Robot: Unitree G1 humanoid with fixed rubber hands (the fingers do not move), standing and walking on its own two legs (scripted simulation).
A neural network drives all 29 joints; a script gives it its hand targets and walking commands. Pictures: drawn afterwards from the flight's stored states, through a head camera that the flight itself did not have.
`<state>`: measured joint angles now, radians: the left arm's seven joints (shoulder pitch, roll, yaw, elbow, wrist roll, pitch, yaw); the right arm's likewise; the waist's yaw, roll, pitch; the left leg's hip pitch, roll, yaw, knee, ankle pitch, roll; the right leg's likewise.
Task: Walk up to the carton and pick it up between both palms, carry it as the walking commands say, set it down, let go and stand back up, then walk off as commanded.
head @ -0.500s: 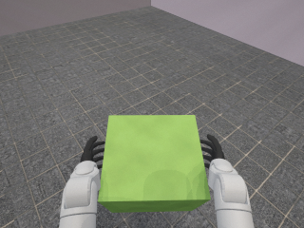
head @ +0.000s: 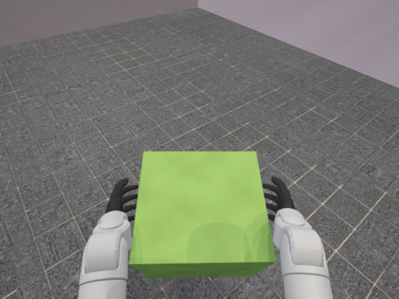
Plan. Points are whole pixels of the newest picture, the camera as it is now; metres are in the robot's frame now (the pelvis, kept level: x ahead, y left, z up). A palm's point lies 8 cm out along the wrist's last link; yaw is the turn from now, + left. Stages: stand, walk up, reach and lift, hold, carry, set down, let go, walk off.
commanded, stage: carry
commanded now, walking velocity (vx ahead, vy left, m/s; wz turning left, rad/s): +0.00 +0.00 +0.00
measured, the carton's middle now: (199, 216) +0.32 +0.00 -0.04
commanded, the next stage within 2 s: hold in 1.32 s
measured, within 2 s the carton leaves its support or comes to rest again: neither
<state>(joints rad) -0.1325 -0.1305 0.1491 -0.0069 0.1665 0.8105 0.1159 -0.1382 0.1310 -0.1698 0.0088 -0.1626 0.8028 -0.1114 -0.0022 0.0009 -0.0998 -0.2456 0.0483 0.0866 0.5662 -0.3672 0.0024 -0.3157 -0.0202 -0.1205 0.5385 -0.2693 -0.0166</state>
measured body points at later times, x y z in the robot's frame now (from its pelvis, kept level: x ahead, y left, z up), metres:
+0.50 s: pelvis +0.00 +0.00 +0.00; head -0.01 +0.01 +0.45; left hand +0.29 +0.17 +0.03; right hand +0.29 -0.17 +0.04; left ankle -0.05 +0.11 -0.73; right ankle +0.01 -0.11 -0.73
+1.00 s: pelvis +0.00 +0.00 +0.00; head -0.02 +0.01 +0.45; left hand +0.29 +0.17 +0.03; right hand +0.29 -0.17 +0.03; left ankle -0.05 +0.11 -0.73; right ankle +0.01 -0.11 -0.73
